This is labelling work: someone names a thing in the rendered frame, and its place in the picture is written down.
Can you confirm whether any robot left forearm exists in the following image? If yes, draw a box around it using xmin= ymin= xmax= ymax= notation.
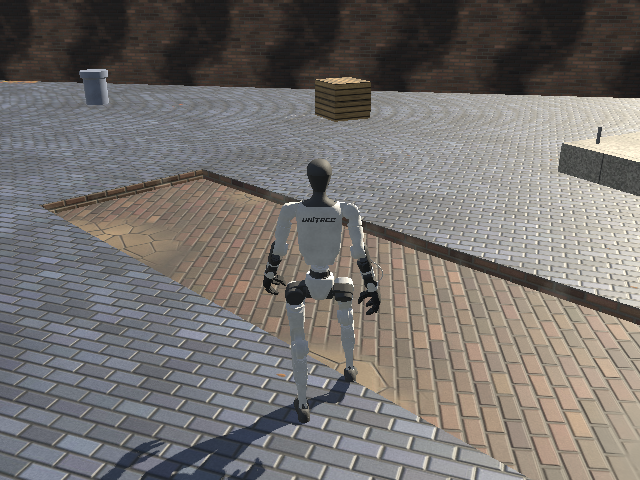
xmin=264 ymin=240 xmax=283 ymax=279

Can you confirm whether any robot right upper arm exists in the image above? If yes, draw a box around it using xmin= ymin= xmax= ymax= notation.
xmin=340 ymin=202 xmax=366 ymax=259

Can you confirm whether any right robot hand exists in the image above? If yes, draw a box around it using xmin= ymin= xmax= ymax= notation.
xmin=358 ymin=288 xmax=381 ymax=315

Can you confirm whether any robot right forearm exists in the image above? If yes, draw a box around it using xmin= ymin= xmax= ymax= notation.
xmin=357 ymin=243 xmax=378 ymax=292

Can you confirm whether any robot left shin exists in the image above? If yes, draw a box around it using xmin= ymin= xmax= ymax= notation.
xmin=291 ymin=341 xmax=308 ymax=409

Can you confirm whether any left robot hand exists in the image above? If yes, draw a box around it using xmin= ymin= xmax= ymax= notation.
xmin=263 ymin=275 xmax=286 ymax=295

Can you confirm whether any robot left upper arm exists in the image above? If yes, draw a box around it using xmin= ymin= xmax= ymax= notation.
xmin=272 ymin=202 xmax=299 ymax=256

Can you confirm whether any robot right foot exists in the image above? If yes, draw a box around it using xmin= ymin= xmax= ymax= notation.
xmin=344 ymin=366 xmax=358 ymax=382

